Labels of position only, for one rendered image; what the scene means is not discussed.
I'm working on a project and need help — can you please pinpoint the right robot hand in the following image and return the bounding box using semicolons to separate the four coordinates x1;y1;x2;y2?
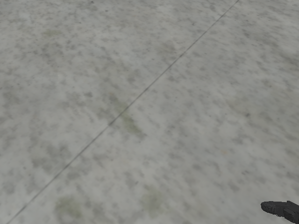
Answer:
261;201;299;224

